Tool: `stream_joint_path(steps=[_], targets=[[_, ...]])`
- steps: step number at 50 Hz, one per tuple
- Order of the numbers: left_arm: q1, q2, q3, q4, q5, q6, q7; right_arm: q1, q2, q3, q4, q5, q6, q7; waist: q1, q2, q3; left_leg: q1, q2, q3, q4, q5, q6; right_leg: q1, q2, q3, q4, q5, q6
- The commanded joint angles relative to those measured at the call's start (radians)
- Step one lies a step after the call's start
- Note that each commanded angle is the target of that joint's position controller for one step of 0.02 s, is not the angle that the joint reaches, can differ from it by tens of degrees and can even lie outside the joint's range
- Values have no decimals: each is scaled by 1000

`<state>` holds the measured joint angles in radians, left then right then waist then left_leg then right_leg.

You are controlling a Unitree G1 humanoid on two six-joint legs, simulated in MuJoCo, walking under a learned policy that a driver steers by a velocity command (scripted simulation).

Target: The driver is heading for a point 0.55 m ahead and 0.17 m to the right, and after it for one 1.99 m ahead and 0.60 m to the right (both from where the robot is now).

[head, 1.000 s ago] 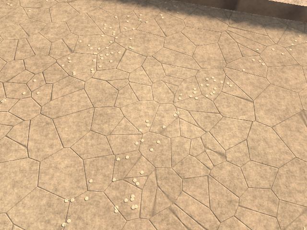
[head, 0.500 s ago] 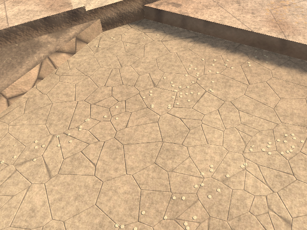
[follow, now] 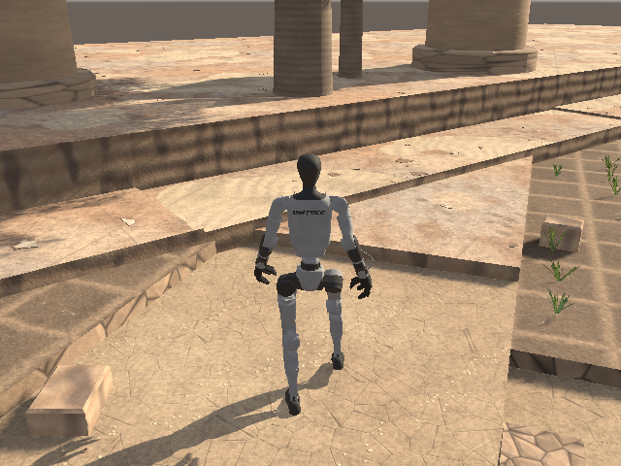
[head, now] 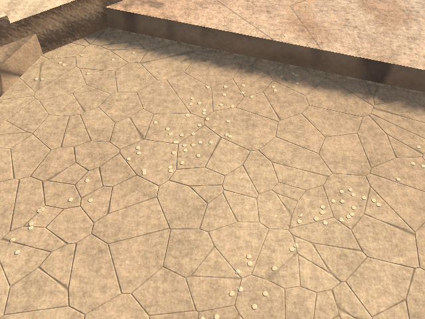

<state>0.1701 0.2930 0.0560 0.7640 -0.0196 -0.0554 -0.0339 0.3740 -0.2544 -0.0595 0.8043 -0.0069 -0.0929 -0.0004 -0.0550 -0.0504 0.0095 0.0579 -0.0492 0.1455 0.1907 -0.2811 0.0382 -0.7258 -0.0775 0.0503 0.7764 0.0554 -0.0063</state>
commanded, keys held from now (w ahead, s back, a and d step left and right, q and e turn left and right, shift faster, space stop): w+e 0.92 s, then w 0.08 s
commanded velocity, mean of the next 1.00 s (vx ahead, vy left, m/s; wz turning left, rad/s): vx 0.50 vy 0.00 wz -0.55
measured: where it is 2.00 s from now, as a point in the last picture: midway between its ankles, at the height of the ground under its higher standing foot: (308, 166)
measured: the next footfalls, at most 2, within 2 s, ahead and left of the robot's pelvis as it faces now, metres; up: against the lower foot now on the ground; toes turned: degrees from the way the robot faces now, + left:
right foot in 0.16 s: +0.28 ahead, -0.11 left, +0.00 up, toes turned -7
left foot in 0.64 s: +0.58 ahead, +0.02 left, +0.00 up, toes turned -26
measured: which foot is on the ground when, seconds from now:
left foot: down 0.00-0.18, up 0.20-0.62, down 0.64-1.00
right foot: up 0.00-0.14, down 0.16-0.64, up 0.66-1.00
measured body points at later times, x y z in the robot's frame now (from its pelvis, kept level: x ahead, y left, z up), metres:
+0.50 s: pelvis +0.29 -0.04 +0.00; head +0.32 -0.07 +0.45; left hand +0.44 +0.21 -0.10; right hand +0.42 -0.35 -0.08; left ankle +0.51 +0.10 -0.68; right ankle +0.24 -0.11 -0.74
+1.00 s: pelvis +0.55 -0.09 +0.00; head +0.58 -0.11 +0.45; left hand +0.87 +0.00 -0.08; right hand +0.41 -0.35 -0.12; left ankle +0.55 +0.04 -0.74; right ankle +0.60 -0.31 -0.68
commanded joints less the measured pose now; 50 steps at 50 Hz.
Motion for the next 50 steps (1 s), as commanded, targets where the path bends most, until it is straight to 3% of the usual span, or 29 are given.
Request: stream_joint_path(steps=[1,3,5,7,8,9,10,11,12,13,14,15,16,18,20,23,26,29,31,32,33,34,35,36,37,38,40,44,50], targets=[[-145,10,-12,-121,0,-16,-22,-23,-163,-38,-45,11,-11,-13,-14,83,109,-83,286,-28,-80,426,107,26,8,-49,-125,62,-25],[-178,22,-9,-155,-2,-18,-38,-8,-177,-42,-30,17,7,-17,-9,89,103,8,309,-6,-22,560,94,15,25,-76,-166,-5,-54],[-157,53,6,-174,-3,-13,-47,-16,-208,-50,-32,17,26,-27,24,126,44,75,316,23,104,905,72,93,81,-134,-168,-111,-90],[4,120,40,-154,-6,-3,-42,-23,-237,-55,-39,14,47,-39,119,163,-73,70,306,39,368,1154,51,319,152,-169,-162,-200,-139],[160,174,70,-124,-7,2,-26,-39,-235,-51,-48,18,48,-44,209,132,-149,-70,271,56,600,1058,20,583,163,-130,-231,-146,-181],[262,259,92,-106,-3,16,-1,14,-153,-25,-79,-7,33,-40,195,-53,-258,-404,179,51,950,447,-24,933,-45,209,-225,-162,-269],[225,292,89,-136,-6,4,-4,72,-74,11,-115,-7,-5,-18,117,-186,-407,-723,-27,-149,1253,-311,-62,1163,-264,793,-385,-315,-466],[235,208,69,-138,1,0,-3,-54,-175,-13,-136,26,-37,1,188,-57,-378,-824,37,-290,1279,-255,-40,1139,-234,739,-456,-376,-404],[193,174,59,-134,3,-6,-1,-122,-180,-11,-164,49,-52,8,166,-9,-222,-848,78,-270,1207,-171,-21,991,-197,581,-473,-338,-355],[124,159,54,-143,2,-10,-1,-140,-162,-7,-163,31,-58,1,110,90,-121,-815,121,-255,1102,-110,-21,818,-150,476,-486,-244,-321],[70,128,45,-158,8,-13,1,-137,-172,-16,-156,9,-51,-6,74,86,-75,-754,148,-250,1025,-75,-29,702,-114,401,-501,-138,-305],[40,119,40,-174,19,-13,5,-113,-174,-20,-154,2,-38,-6,42,54,-58,-696,162,-252,1003,-52,-40,615,-91,368,-526,-78,-306],[27,121,42,-176,18,-16,7,-97,-168,-20,-152,-5,-26,-7,27,38,-51,-673,166,-243,969,-40,-56,563,-80,350,-545,-38,-313],[41,134,45,-162,12,-20,16,-105,-144,-13,-156,-14,-7,-12,23,31,-35,-655,166,-217,888,2,-91,476,-59,283,-558,36,-314],[63,154,50,-149,10,-16,29,-183,-121,-3,-180,-18,-2,-15,45,21,-11,-662,152,-201,754,121,-116,428,-23,231,-557,35,-291],[106,160,52,-131,-1,-3,41,-308,-92,10,-204,-10,-11,-7,102,-8,-10,-584,99,-190,498,328,-119,404,28,195,-524,-70,-233],[160,168,55,-110,-7,7,44,-383,-114,5,-223,10,-24,8,133,-30,-17,-541,61,-206,380,360,-114,459,1,267,-479,-153,-218],[171,155,54,-104,-7,16,47,-370,-157,-16,-223,17,-37,19,110,-62,-26,-507,50,-235,310,250,-79,561,-38,372,-388,-185,-196],[149,129,47,-112,-3,19,46,-251,-182,-36,-195,17,-46,14,38,-80,-60,-338,53,-214,249,217,-29,552,-11,378,-287,-147,-158],[147,73,27,-125,4,14,42,-131,-222,-51,-185,-1,-51,6,-20,-29,-165,-120,163,-304,265,188,30,478,41,319,-84,-179,-121],[251,4,6,-146,0,7,42,-8,-305,-70,-171,-22,-46,-1,-10,194,-313,235,396,-650,237,76,161,195,179,169,251,-489,-45],[291,58,6,-160,-22,1,44,41,-289,-73,-136,1,-32,10,-3,387,-337,302,506,-988,139,-214,240,-38,153,123,464,-663,-19],[221,148,29,-146,-26,6,47,-12,-198,-50,-158,8,-26,8,-31,237,-197,194,457,-880,103,-318,196,-96,97,141,543,-571,-6],[134,164,36,-161,-13,13,47,-57,-163,-38,-162,4,-16,3,-35,164,-101,79,408,-709,103,-221,152,-91,65,100,546,-490,0],[94,149,37,-173,-1,15,45,-97,-143,-29,-160,-3,-11,2,-16,129,-38,-30,361,-592,83,-89,136,-63,38,90,507,-432,4],[80,135,41,-181,0,18,40,-121,-122,-22,-153,-7,-10,0,5,145,-6,-97,325,-503,60,3,125,-30,11,88,464,-393,4],[98,92,35,-181,-10,29,31,-132,-114,-20,-138,-4,-16,-1,27,178,8,-166,294,-388,14,93,125,25,-11,60,421,-363,7],[38,56,23,-206,-2,38,27,-121,-161,-38,-96,-2,-22,-1,27,135,23,-152,315,-258,-30,251,156,-23,-30,49,285,-263,28],[-127,14,1,-238,-2,14,-5,-67,-200,-41,-35,16,-5,1,-29,103,60,-122,291,-94,-41,326,129,78,2,-30,-58,-53,0]])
